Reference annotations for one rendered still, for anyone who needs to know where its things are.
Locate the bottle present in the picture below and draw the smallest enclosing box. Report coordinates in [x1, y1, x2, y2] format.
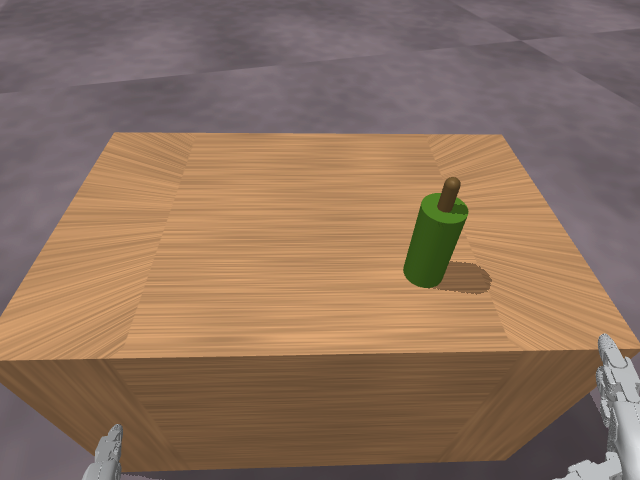
[403, 177, 468, 288]

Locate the right robot hand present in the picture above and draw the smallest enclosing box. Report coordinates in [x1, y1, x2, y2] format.
[553, 333, 640, 480]

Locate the left robot hand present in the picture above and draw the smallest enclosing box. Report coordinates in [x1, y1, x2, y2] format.
[82, 424, 123, 480]

